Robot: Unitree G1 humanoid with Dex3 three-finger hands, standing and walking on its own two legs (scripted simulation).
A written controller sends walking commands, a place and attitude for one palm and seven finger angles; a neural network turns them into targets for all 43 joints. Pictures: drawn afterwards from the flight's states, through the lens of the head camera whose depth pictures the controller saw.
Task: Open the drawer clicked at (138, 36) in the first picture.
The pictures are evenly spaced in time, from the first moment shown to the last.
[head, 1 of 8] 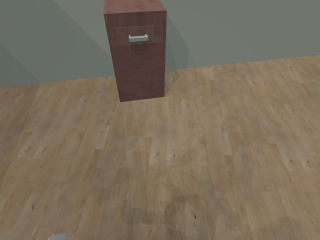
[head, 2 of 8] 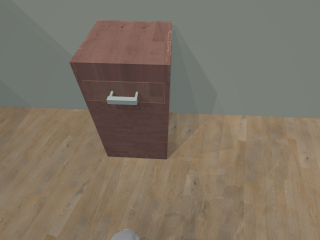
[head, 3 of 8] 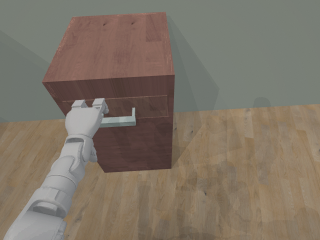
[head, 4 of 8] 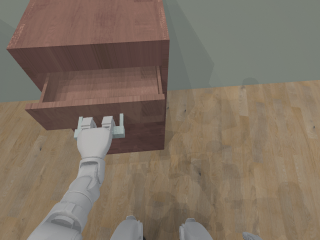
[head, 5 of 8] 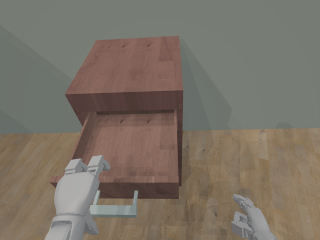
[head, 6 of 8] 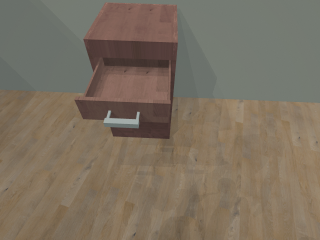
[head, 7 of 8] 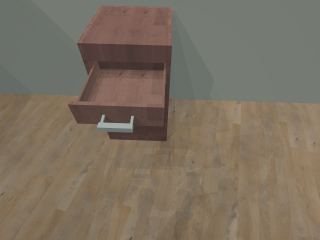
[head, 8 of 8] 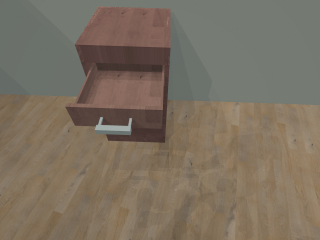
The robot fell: no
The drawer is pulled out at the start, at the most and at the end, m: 0.00 0.30 0.30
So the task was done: yes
